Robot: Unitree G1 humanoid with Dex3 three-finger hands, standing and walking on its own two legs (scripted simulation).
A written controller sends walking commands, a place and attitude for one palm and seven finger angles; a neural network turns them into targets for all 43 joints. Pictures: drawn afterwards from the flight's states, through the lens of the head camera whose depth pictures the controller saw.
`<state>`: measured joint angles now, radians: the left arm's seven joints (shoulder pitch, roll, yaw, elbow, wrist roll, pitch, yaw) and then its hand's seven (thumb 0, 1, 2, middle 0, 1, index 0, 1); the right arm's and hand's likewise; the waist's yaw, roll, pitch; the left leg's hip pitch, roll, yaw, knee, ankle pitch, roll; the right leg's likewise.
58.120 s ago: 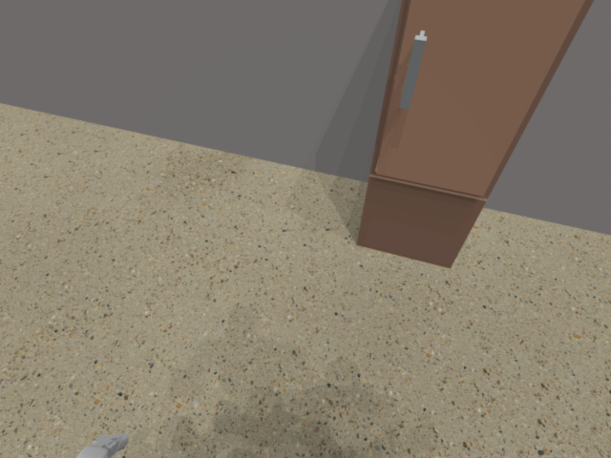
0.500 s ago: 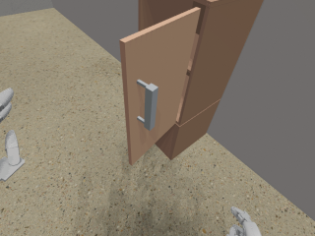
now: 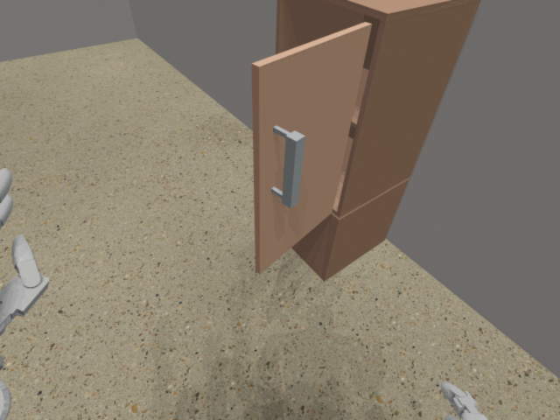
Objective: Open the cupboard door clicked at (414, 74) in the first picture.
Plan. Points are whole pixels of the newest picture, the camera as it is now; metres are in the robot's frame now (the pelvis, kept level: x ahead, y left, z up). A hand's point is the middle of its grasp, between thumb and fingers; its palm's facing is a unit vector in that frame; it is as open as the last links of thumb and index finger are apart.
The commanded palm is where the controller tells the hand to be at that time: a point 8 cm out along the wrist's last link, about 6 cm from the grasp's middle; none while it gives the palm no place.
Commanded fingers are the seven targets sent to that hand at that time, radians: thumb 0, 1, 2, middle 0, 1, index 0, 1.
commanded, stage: stop stepping back and stand still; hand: left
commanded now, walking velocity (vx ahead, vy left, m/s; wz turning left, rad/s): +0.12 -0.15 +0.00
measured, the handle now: (284, 167) +0.60 +0.02 +0.04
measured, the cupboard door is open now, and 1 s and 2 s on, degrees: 100 100 100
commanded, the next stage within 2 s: let the arm hang, fingers relaxed in 1.34 s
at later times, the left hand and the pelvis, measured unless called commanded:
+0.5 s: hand (68, 286) +0.21 +0.24 +0.16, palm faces +0.40 -0.78 -0.49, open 7.4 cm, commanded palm +0.15 +0.29 +0.18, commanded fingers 0.00 0.90 0.90 -0.20 -0.30 -0.20 -0.30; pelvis +0.02 -0.01 +0.00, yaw +0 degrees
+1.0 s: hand (48, 269) +0.23 +0.27 +0.17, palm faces +0.38 -0.78 -0.50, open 7.4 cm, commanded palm +0.17 +0.31 +0.18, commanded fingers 0.00 0.90 0.90 -0.20 -0.30 -0.20 -0.30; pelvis +0.03 +0.01 +0.01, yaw -1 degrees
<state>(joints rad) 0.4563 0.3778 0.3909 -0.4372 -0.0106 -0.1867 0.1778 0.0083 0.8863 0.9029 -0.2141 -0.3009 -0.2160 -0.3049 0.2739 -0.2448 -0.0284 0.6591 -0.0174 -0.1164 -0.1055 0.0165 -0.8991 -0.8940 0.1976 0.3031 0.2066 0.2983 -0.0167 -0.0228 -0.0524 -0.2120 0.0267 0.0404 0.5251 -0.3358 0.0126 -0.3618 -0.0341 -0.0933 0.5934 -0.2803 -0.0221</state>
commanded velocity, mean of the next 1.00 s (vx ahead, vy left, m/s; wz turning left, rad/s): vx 0.02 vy -0.01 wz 0.00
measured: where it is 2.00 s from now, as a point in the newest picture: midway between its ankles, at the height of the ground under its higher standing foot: outside the picture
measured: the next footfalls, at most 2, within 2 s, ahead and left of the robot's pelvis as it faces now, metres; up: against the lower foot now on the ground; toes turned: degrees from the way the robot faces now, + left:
right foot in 0.22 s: +0.07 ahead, -0.08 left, +0.00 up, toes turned -5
left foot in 0.52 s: +0.07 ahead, +0.12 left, +0.00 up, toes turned +3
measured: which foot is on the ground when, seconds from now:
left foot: down 0.00-0.26, up 0.28-0.50, down 0.52-1.00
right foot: up 0.00-0.20, down 0.22-1.00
